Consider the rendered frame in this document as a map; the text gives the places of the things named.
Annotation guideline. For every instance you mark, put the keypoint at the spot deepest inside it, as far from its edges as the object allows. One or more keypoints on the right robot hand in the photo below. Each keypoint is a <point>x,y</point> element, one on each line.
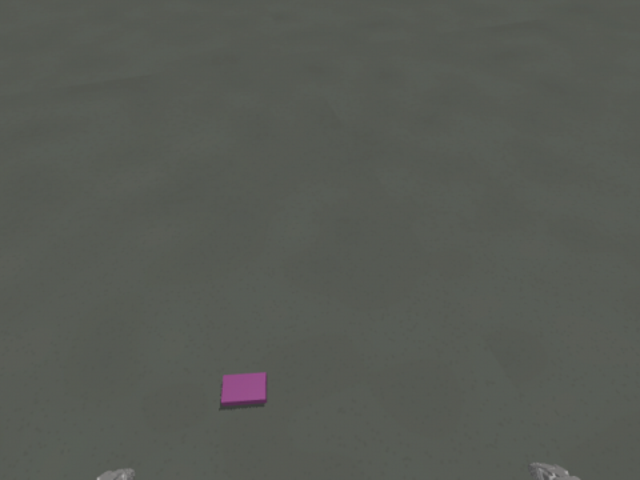
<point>542,471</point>

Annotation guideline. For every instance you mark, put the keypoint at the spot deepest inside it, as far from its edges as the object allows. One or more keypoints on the small box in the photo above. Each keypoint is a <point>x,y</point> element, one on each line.
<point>242,389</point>

